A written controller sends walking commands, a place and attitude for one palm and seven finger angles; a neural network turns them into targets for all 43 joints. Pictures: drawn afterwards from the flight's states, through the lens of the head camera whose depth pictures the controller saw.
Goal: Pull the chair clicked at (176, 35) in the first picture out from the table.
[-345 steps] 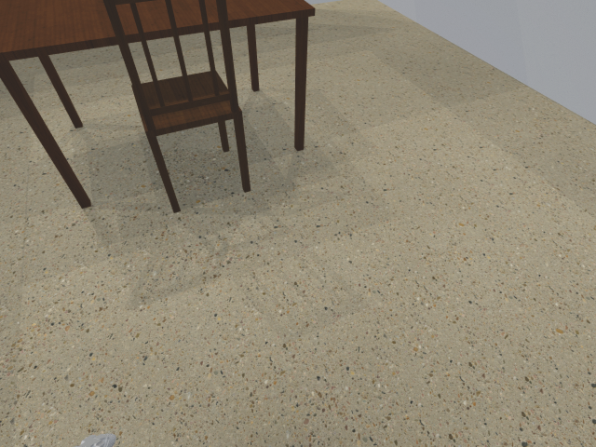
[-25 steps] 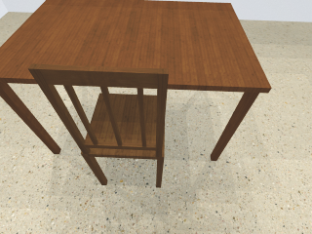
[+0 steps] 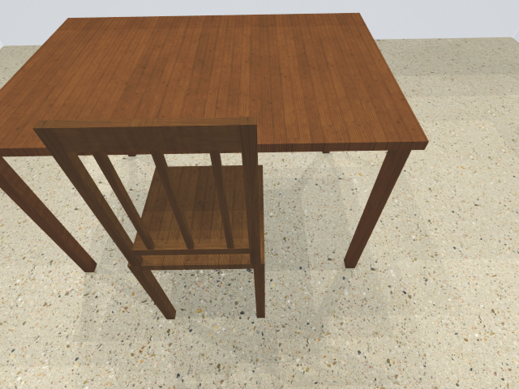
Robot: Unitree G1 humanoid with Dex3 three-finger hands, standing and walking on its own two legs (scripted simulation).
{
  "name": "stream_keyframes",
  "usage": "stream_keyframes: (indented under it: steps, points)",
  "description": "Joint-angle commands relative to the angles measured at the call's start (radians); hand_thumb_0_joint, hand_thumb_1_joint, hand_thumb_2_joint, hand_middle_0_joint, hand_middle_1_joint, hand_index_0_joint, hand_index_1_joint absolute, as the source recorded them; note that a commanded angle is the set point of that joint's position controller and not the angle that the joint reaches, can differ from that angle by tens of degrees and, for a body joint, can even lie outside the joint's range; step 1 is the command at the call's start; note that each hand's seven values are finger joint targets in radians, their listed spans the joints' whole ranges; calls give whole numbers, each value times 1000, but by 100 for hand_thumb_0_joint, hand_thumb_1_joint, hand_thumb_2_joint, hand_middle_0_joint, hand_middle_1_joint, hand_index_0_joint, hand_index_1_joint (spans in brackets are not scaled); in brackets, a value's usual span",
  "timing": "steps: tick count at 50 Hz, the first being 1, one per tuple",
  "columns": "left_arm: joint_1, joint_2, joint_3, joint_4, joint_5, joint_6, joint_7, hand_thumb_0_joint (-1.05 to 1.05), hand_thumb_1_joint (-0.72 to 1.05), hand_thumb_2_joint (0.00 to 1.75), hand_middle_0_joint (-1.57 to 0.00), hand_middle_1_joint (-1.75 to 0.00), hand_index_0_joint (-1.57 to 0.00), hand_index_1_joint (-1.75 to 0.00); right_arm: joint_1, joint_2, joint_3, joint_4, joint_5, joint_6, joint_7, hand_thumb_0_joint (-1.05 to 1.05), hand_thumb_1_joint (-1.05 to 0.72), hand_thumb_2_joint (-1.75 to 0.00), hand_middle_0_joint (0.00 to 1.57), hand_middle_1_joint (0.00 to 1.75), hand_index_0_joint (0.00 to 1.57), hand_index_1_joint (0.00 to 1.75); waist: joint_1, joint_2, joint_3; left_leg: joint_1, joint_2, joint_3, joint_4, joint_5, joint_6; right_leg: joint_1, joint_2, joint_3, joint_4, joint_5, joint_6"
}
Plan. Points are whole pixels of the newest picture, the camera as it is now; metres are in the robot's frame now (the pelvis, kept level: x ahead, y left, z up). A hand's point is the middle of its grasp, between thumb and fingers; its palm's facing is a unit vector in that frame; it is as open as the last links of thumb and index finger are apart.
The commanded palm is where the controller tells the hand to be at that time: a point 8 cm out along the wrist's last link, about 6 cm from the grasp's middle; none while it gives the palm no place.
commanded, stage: come to a stop and stand still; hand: left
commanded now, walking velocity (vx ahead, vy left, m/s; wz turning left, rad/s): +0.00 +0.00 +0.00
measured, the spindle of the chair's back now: (176, 206) +0.48 +0.20 -0.06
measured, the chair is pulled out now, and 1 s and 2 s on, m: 0.00 0.00 0.00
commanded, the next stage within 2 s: look again from close up in 0.48 s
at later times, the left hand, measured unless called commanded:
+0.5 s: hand out of the picture +0.01 +0.15 -0.17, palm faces +0.03 -0.98 -0.21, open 7.4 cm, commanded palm none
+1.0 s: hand out of the picture +0.01 +0.17 -0.17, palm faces +0.04 -0.98 -0.21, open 7.4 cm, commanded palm none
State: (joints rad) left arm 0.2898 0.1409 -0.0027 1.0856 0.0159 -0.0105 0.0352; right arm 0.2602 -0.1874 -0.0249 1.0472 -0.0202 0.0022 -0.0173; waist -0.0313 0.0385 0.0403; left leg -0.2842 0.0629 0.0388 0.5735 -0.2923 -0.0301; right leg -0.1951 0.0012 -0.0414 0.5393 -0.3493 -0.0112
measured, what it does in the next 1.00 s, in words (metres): stands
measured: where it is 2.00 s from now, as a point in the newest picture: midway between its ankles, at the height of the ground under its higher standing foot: outside the picture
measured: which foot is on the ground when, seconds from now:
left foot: down 0.00-1.00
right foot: down 0.00-1.00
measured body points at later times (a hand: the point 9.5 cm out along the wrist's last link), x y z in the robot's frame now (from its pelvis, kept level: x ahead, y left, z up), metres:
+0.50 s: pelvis +0.01 -0.02 +0.00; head +0.02 -0.03 +0.45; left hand +0.01 +0.20 -0.15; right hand +0.02 -0.24 -0.16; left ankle +0.01 +0.14 -0.73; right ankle -0.04 -0.11 -0.73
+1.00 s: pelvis +0.02 -0.01 +0.01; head +0.03 -0.01 +0.46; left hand +0.01 +0.22 -0.15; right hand +0.04 -0.23 -0.15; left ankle +0.01 +0.14 -0.73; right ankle -0.04 -0.11 -0.73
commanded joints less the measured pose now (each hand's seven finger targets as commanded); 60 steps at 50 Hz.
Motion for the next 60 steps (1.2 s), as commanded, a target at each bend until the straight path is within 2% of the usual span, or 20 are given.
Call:
stream_keyframes:
  steps: [1,4,14,15,17,18,20,22,28,30,34,35,37,46,49,50,52,55,58,60]
  points:
    - [37,126,23,-60,-1,-20,9,0,90,90,-20,-30,-20,-30,52,-62,8,-41,4,-22,-4,0,-90,-90,20,30,20,30,13,11,30,41,42,-40,-85,211,52,-54,-78,76,-93,222,-39]
    - [39,127,20,-55,-2,-18,7,0,90,90,-20,-30,-20,-30,53,-58,12,-38,4,-18,-4,0,-90,-90,20,30,20,30,17,-73,63,29,29,-30,-109,122,47,-74,-86,98,-138,138,-37]
    - [53,146,21,-41,-5,-28,6,0,90,90,-20,-30,-20,-30,66,-50,23,19,6,-25,-6,0,-90,-90,20,30,20,30,28,-92,21,83,23,-17,-135,184,35,-11,-104,96,-153,295,-30]
    - [55,141,20,-37,-5,-28,6,0,90,90,-20,-30,-20,-30,61,-43,24,26,6,-25,-7,0,-90,-90,20,30,20,30,31,-96,34,85,23,-16,-141,187,35,-14,-102,93,-155,315,-30]
    - [62,145,22,-33,-5,-29,7,0,90,90,-20,-30,-20,-30,61,-50,24,33,6,-26,-8,0,-90,-90,20,30,20,30,31,-75,0,101,25,-13,-135,211,32,10,-105,95,-145,367,-28]
    - [62,146,22,-31,-6,-28,7,0,90,90,-20,-30,-20,-30,62,-49,24,35,7,-26,-9,0,-90,-90,20,30,20,30,30,-63,3,103,26,-14,-138,215,32,13,-106,92,-144,375,-28]
    - [68,142,22,-25,-3,-28,7,0,90,90,-20,-30,-20,-30,53,-43,24,39,8,-25,-11,0,-90,-90,20,30,20,30,33,-79,19,103,28,-9,-142,215,31,10,-102,92,-151,392,-26]
    - [71,145,22,-21,-4,-28,7,0,90,90,-20,-30,-20,-30,54,-48,25,42,8,-25,-12,0,-90,-90,20,30,20,30,31,-63,4,110,29,-9,-140,231,30,21,-106,93,-147,417,-25]
    - [80,138,18,-6,-3,-25,6,0,90,90,-20,-30,-20,-30,42,-51,24,48,10,-23,-14,0,-90,-90,20,30,20,30,32,-43,24,126,33,-13,-153,225,31,1,-102,94,-163,374,-23]
    - [86,135,19,-2,-2,-25,6,0,90,90,-20,-30,-20,-30,37,-47,25,52,11,-24,-15,0,-90,-90,20,30,20,30,35,-59,28,129,35,-13,-157,234,33,5,-99,90,-168,382,-20]
    - [93,134,17,4,-2,-26,6,0,90,90,-20,-30,-20,-30,37,-58,23,53,10,-27,-17,0,-90,-90,20,30,20,30,34,-45,-6,148,38,-15,-154,269,34,23,-104,88,-159,421,-19]
    - [96,132,17,4,-2,-26,6,0,90,90,-20,-30,-20,-30,33,-52,23,55,12,-27,-18,0,-90,-90,20,30,20,30,37,-60,7,146,40,-14,-159,272,36,23,-101,85,-162,429,-16]
    - [95,133,18,6,-2,-24,7,0,90,90,-20,-30,-20,-30,34,-62,23,53,11,-28,-19,0,-90,-90,20,30,20,30,35,-44,-4,152,41,-17,-157,294,36,28,-102,83,-155,432,-17]
    - [93,133,18,8,-1,-20,6,0,90,90,-20,-30,-20,-30,29,-64,24,58,11,-29,-19,0,-90,-90,20,30,20,30,41,-43,22,142,40,-30,-175,293,43,24,-105,73,-164,382,-13]
    - [88,135,18,9,-2,-20,6,0,90,90,-20,-30,-20,-30,35,-67,25,59,10,-30,-19,0,-90,-90,20,30,20,30,40,-44,8,151,42,-36,-182,296,45,26,-104,73,-162,359,-14]
    - [88,132,18,8,-2,-19,5,0,90,90,-20,-30,-20,-30,32,-62,26,61,12,-30,-19,0,-90,-90,20,30,20,30,42,-51,30,141,43,-34,-190,279,47,18,-102,68,-172,339,-13]
    - [82,134,19,9,-2,-17,5,0,90,90,-20,-30,-20,-30,36,-65,26,61,10,-30,-18,0,-90,-90,20,30,20,30,41,-38,32,136,41,-39,-194,276,47,17,-103,71,-171,319,-13]
    - [85,132,19,8,-2,-18,4,0,90,90,-20,-30,-20,-30,38,-63,26,63,11,-31,-18,0,-90,-90,20,30,20,30,44,-61,29,141,42,-39,-199,275,51,19,-103,66,-174,315,-11]
    - [82,135,19,9,-3,-19,5,0,90,90,-20,-30,-20,-30,44,-68,26,62,10,-33,-18,0,-90,-90,20,30,20,30,41,-43,3,151,42,-40,-194,299,50,29,-108,70,-166,335,-12]
    - [83,134,19,9,-2,-18,4,0,90,90,-20,-30,-20,-30,42,-60,26,67,12,-32,-18,0,-90,-90,20,30,20,30,44,-58,26,140,41,-39,-199,285,52,25,-106,65,-174,328,-11]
